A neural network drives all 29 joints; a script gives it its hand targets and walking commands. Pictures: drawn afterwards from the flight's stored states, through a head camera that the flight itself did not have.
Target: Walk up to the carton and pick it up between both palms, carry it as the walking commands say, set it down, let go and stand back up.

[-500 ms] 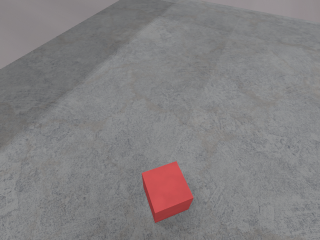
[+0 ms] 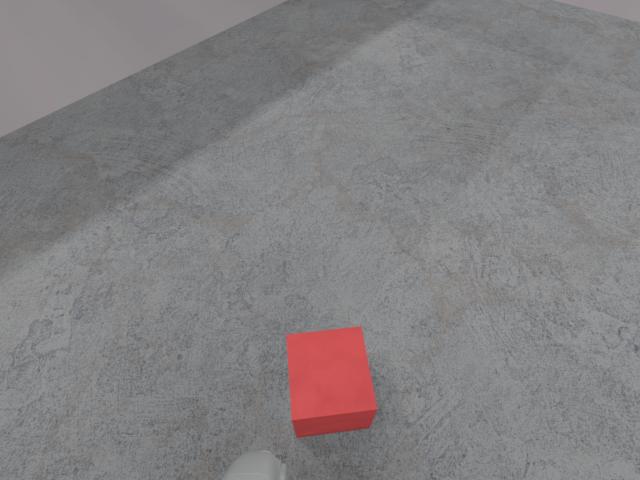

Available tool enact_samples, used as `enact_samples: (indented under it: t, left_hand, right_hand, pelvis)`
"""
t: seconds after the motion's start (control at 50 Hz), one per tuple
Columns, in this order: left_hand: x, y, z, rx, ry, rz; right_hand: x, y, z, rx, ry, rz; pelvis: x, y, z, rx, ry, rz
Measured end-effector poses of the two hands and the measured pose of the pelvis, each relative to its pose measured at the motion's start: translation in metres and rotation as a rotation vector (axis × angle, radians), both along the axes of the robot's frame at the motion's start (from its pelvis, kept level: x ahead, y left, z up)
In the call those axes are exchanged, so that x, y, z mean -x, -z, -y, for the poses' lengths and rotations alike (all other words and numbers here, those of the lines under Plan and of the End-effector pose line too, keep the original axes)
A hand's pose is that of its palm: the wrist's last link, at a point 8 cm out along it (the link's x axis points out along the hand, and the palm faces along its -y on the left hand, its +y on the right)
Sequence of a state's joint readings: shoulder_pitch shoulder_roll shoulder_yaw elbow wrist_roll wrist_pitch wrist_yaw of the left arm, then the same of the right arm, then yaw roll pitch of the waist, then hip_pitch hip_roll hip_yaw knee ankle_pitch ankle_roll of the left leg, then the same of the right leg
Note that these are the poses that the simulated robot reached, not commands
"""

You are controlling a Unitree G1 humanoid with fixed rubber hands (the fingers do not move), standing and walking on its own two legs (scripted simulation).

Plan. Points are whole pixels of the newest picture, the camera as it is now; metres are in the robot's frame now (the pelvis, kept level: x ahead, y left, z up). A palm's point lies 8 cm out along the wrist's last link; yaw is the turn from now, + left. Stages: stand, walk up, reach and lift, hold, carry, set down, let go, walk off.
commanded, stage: walk up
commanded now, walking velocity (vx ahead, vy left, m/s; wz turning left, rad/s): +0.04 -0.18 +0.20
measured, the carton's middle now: (328, 382) +0.43 +0.00 -0.67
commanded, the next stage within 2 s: none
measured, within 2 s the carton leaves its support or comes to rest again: neither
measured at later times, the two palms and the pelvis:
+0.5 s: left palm out of the picture -0.01 +0.20 -0.11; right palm out of the picture +0.12 -0.31 -0.14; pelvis +0.02 -0.05 +0.00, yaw +4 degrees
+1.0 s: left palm out of the picture +0.02 +0.23 -0.14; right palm out of the picture +0.11 -0.23 -0.13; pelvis +0.05 +0.00 +0.01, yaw +5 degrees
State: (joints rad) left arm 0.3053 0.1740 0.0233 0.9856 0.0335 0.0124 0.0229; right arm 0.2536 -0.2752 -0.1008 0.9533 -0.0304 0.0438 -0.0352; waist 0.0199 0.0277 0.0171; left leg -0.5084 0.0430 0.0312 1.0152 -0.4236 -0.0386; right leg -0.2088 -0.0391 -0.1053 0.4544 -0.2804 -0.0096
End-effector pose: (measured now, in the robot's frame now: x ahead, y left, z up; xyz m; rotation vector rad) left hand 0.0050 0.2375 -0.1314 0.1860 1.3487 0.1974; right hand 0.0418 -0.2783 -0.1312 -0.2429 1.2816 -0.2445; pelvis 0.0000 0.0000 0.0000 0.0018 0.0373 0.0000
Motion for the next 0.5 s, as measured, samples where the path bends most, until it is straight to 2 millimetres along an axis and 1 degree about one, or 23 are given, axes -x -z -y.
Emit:
enact_samples:
  t: [0.06,0.1,0.14,0.16,0.18,0.22,0.32,0.36,0.38,0.42,0.5]
  left_hand:
    - [0.020,0.004,0.016,0.012,-0.054,-0.043]
    - [0.033,0.009,0.025,0.022,-0.084,-0.076]
    - [0.044,0.016,0.031,0.035,-0.107,-0.110]
    - [0.047,0.019,0.034,0.042,-0.114,-0.123]
    - [0.047,0.020,0.038,0.047,-0.119,-0.128]
    - [0.040,0.019,0.043,0.048,-0.116,-0.116]
    - [0.003,0.010,0.050,0.016,-0.092,-0.021]
    - [-0.006,0.009,0.053,-0.010,-0.087,0.009]
    - [-0.008,0.006,0.052,-0.028,-0.089,0.017]
    - [-0.004,-0.002,0.047,-0.066,-0.100,0.017]
    - [0.014,-0.020,0.033,-0.119,-0.118,-0.021]
  right_hand:
    - [-0.051,-0.001,-0.009,-0.033,-0.061,0.086]
    - [-0.078,-0.003,-0.018,-0.053,-0.093,0.135]
    - [-0.097,-0.003,-0.025,-0.065,-0.114,0.177]
    - [-0.102,-0.003,-0.027,-0.069,-0.122,0.186]
    - [-0.104,-0.004,-0.028,-0.074,-0.127,0.190]
    - [-0.102,-0.004,-0.025,-0.080,-0.135,0.176]
    - [-0.081,0.007,-0.004,-0.086,-0.110,0.091]
    - [-0.073,0.013,0.007,-0.096,-0.096,0.066]
    - [-0.070,0.015,0.012,-0.098,-0.098,0.047]
    - [-0.070,0.014,0.021,-0.095,-0.109,0.022]
    - [-0.081,0.008,0.030,-0.101,-0.127,0.034]
  pelvis:
    - [-0.007,0.000,0.011,0.008,-0.011,0.000]
    - [-0.012,0.003,0.016,0.018,-0.013,0.001]
    - [-0.017,0.007,0.020,0.031,-0.019,0.004]
    - [-0.019,0.008,0.023,0.022,-0.023,0.008]
    - [-0.020,0.008,0.026,0.013,-0.027,0.012]
    - [-0.022,0.006,0.030,0.008,-0.035,0.015]
    - [-0.024,0.004,0.045,-0.005,-0.050,0.019]
    - [-0.026,0.007,0.052,-0.016,-0.056,0.021]
    - [-0.026,0.007,0.055,-0.017,-0.064,0.019]
    - [-0.026,0.003,0.057,-0.032,-0.070,0.018]
    - [-0.024,-0.004,0.055,-0.062,-0.070,0.017]
